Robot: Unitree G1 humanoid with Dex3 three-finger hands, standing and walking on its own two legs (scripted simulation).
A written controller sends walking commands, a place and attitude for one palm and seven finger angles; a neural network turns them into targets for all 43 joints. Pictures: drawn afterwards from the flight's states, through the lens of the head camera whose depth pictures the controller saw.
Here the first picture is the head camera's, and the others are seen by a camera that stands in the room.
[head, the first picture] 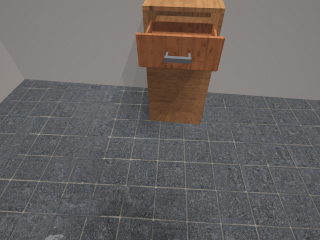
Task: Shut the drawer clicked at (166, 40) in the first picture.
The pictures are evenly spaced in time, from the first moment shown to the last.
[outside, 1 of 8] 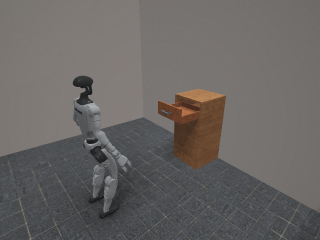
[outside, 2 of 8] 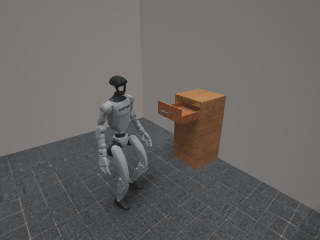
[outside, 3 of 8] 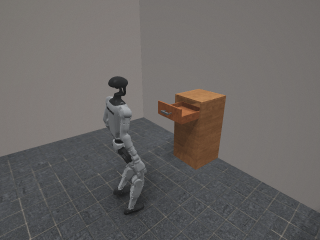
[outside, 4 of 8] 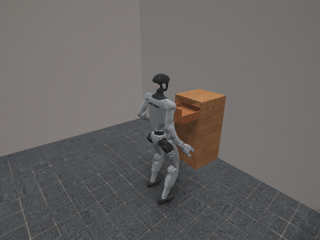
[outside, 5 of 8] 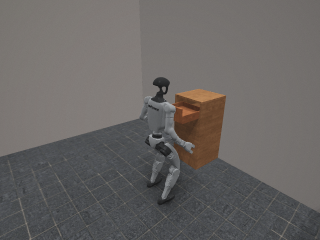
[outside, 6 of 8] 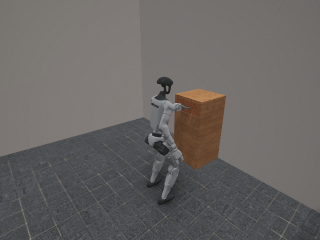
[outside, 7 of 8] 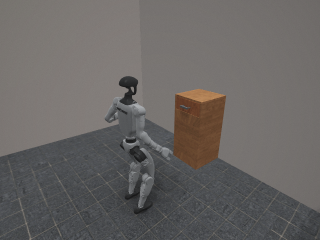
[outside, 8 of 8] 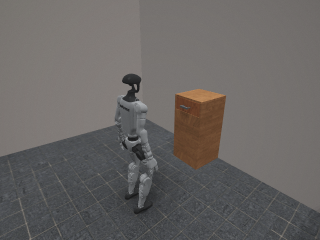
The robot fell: no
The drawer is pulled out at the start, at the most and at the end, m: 0.29 0.29 0.00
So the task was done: yes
